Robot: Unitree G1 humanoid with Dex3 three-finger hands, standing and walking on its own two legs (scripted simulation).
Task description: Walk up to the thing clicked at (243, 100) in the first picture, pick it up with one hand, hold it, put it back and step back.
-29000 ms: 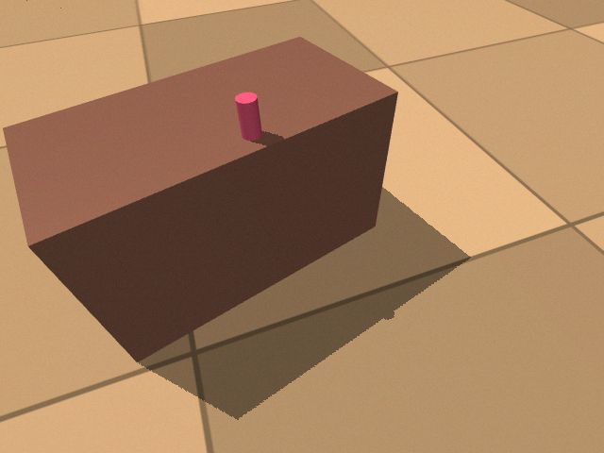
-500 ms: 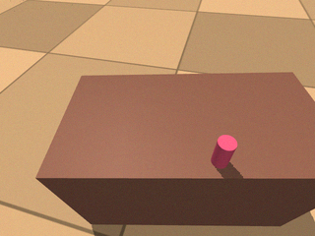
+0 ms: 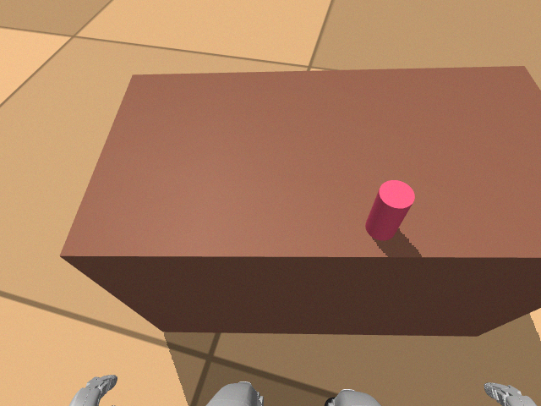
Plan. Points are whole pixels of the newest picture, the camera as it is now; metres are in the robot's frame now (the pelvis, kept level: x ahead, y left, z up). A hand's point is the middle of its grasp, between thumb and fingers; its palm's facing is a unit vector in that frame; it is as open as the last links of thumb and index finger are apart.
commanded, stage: step back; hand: right
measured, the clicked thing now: (387, 212) +0.44 -0.17 -0.06
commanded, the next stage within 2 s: none
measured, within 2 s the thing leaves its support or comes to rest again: neither
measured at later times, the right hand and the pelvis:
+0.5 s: hand out of the picture -0.02 -0.24 -0.14, palm faces +0.01 +0.90 -0.43, open 7.4 cm; pelvis -0.09 +0.04 +0.00, yaw -4 degrees
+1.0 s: hand out of the picture -0.14 -0.22 -0.14, palm faces -0.04 +0.90 -0.43, open 7.4 cm; pelvis -0.22 +0.05 +0.00, yaw -2 degrees
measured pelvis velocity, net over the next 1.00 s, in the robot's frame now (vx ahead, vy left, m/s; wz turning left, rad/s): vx -0.22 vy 0.05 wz -0.03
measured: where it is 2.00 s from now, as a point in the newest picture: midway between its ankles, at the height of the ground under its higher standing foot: outside the picture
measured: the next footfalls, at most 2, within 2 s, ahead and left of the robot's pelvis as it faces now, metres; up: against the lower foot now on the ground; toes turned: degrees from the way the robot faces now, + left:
left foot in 0.16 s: -0.02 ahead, +0.15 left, +0.00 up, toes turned -1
right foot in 0.56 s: -0.08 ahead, -0.09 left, +0.00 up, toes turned -2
